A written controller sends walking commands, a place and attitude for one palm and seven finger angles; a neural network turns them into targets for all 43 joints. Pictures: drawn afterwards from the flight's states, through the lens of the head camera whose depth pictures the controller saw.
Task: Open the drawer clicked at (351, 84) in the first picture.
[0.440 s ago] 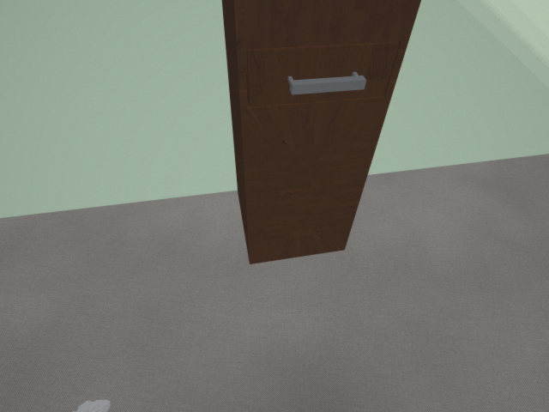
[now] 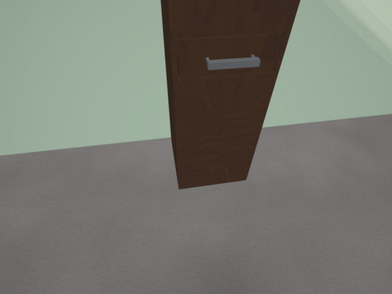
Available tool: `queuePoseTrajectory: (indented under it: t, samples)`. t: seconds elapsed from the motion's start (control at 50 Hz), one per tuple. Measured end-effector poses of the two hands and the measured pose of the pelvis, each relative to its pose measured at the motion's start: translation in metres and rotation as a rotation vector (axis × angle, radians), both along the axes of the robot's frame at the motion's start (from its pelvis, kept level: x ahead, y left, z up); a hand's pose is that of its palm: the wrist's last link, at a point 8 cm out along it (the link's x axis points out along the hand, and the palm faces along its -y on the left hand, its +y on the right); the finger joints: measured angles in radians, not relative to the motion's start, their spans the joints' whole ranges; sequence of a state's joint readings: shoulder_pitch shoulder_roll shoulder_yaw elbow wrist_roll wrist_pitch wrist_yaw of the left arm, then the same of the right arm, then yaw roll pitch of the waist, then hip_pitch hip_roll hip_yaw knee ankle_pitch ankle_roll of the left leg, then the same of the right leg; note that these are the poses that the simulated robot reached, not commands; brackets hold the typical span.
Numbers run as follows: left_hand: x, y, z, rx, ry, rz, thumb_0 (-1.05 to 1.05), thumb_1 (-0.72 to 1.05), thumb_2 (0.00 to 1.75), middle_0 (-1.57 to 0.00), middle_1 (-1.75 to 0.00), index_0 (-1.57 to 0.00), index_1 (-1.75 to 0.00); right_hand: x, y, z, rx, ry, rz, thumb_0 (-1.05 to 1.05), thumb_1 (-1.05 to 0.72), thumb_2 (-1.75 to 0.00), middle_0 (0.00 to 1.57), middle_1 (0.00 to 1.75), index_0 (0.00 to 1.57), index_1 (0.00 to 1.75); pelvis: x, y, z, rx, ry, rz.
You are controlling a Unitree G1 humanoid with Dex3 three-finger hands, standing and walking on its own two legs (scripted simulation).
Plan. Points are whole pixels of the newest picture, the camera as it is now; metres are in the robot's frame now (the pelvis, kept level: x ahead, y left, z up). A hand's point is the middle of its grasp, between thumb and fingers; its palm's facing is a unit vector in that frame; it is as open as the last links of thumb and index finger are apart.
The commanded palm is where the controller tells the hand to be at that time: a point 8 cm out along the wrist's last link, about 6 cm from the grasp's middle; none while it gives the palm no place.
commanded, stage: stand and wait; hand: left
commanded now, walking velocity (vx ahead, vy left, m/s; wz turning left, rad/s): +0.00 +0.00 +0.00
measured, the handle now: (231, 60) +0.87 -0.07 +0.07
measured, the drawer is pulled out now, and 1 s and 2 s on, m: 0.00 0.00 0.00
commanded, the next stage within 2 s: look at it before walking up in 0.38 s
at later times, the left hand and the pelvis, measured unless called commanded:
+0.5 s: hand out of the picture +0.06 +0.23 -0.15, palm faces -0.02 -0.95 -0.32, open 7.4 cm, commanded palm none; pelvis -0.01 -0.01 +0.00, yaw +0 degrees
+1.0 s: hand out of the picture +0.05 +0.23 -0.16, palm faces -0.02 -0.95 -0.32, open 7.4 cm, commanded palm none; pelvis +0.00 -0.01 +0.00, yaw +0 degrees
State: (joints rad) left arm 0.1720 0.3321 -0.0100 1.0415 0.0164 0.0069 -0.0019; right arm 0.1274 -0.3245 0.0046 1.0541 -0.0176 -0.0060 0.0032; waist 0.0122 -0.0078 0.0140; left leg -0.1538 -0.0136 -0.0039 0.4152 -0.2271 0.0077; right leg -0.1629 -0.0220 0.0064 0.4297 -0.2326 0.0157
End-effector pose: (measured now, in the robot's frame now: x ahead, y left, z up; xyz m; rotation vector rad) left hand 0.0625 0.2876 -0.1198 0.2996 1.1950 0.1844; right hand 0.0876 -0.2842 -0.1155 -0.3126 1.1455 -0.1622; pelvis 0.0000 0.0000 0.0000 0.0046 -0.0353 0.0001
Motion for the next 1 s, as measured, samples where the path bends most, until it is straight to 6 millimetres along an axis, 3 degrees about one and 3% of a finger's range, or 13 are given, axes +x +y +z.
queuePoseTrajectory:
  t: [0.14,0.3,0.52,1.0]
  samples:
    - [-0.015,-0.001,-0.001,0.005,0.040,0.012,0.01,0.90,0.90,-0.20,-0.30,-0.20,-0.30,-0.024,-0.008,-0.004,-0.006,0.064,-0.024,0.01,-0.90,-0.90,0.20,0.30,0.20,0.30,-0.003,-0.004,0.001,-0.001,-0.001,0.000]
    - [-0.015,-0.005,0.000,0.005,0.033,0.011,0.01,0.90,0.90,-0.20,-0.30,-0.20,-0.30,-0.038,-0.011,-0.005,-0.001,0.086,-0.041,0.01,-0.90,-0.90,0.20,0.30,0.20,0.30,-0.006,-0.007,0.002,-0.001,-0.007,-0.001]
    - [-0.009,-0.010,0.002,0.000,0.002,0.001,0.01,0.90,0.90,-0.20,-0.30,-0.20,-0.30,-0.039,-0.010,-0.005,0.007,0.070,-0.038,0.01,-0.90,-0.90,0.20,0.30,0.20,0.30,-0.011,-0.009,0.003,-0.001,-0.009,-0.001]
    - [-0.015,-0.010,-0.001,-0.004,0.048,0.010,0.01,0.90,0.90,-0.20,-0.30,-0.20,-0.30,-0.036,-0.011,-0.004,0.000,0.097,-0.040,0.01,-0.90,-0.90,0.20,0.30,0.20,0.30,-0.004,-0.009,0.004,-0.003,0.004,-0.004]
